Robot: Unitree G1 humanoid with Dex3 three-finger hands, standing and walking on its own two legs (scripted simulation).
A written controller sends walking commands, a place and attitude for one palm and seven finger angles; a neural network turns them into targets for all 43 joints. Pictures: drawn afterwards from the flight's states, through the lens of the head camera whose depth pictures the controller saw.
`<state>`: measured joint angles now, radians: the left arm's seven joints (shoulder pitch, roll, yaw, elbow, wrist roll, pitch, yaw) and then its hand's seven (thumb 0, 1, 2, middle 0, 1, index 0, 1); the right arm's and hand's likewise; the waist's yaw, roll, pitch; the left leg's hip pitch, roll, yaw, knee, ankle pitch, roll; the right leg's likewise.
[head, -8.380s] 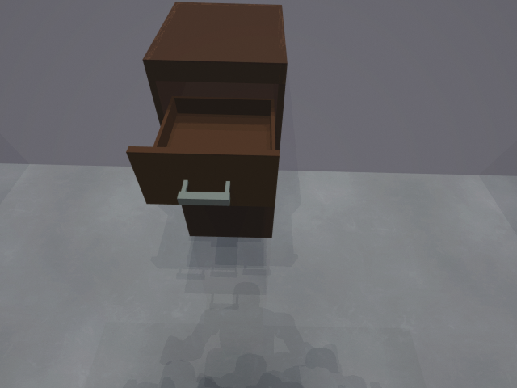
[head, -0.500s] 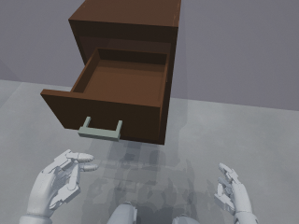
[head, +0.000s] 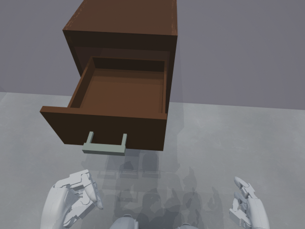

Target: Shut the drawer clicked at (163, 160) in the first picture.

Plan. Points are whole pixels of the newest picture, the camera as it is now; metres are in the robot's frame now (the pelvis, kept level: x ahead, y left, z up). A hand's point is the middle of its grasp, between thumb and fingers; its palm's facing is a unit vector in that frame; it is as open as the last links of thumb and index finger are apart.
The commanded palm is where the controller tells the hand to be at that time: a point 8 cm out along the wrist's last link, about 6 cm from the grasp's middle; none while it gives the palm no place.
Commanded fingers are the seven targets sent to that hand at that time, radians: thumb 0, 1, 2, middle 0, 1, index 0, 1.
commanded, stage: raise the hand and make a fist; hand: left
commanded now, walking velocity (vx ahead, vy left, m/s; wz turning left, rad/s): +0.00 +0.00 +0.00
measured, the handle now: (106, 142) +0.35 +0.16 -0.01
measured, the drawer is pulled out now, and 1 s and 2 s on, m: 0.30 0.30 0.30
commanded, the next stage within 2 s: bring the fist close to the handle in 0.76 s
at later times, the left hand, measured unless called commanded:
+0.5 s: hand (95, 202) +0.17 +0.12 +0.09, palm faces -0.03 -1.00 +0.00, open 3.3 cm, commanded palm +0.14 +0.18 +0.09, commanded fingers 0.00 0.90 0.90 -1.40 -1.60 -1.40 -1.60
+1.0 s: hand (102, 198) +0.18 +0.12 +0.08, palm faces -0.01 -1.00 -0.03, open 3.3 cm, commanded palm +0.16 +0.17 +0.08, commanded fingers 0.00 0.90 0.90 -1.40 -1.60 -1.40 -1.60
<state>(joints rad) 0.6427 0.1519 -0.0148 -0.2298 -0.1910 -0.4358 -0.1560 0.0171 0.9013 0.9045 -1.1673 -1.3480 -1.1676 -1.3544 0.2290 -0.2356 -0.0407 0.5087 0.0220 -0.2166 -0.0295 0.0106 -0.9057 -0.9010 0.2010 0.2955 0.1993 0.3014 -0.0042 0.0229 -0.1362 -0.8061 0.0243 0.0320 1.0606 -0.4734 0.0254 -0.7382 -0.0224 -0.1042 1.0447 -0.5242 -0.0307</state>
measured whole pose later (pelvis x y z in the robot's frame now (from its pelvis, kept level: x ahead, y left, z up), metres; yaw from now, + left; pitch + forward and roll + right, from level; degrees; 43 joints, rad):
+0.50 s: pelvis +0.00 +0.02 +0.00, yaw +0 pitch +11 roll -2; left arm 0.73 0.14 -0.14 -0.44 -0.10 -0.27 -0.04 0.02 0.90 0.90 -1.40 -1.60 -1.40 -1.60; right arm 0.29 -0.21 0.03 0.37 0.02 -0.09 0.00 0.01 -0.90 -0.90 0.21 0.30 0.20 0.30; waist 0.00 0.05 -0.15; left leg -0.77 0.02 0.04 1.07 -0.49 0.05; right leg -0.69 -0.03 -0.10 1.03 -0.53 0.00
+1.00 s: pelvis +0.01 +0.00 +0.00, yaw +0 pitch +12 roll -1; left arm 0.70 0.15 -0.09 -0.35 -0.12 -0.33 -0.06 0.02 0.90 0.90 -1.40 -1.60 -1.40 -1.60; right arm 0.27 -0.22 0.02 0.39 0.02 -0.11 -0.01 0.01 -0.90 -0.90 0.20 0.30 0.20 0.30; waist 0.00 0.04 -0.16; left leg -0.78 0.03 0.02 1.07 -0.50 0.02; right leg -0.71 -0.02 -0.11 1.05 -0.55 -0.03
